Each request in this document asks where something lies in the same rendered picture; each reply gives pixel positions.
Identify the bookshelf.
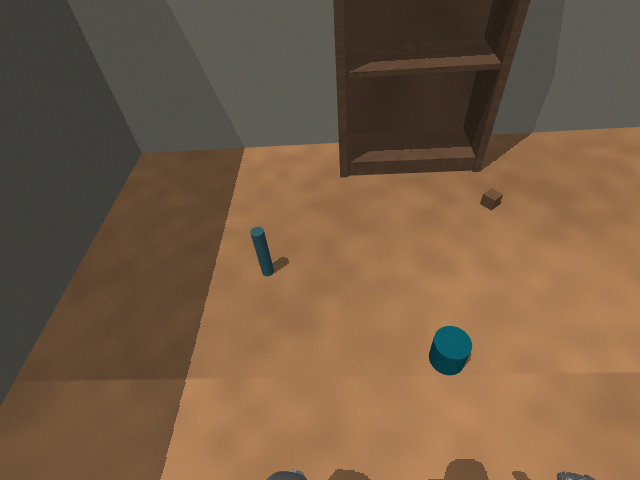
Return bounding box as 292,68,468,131
333,0,531,177

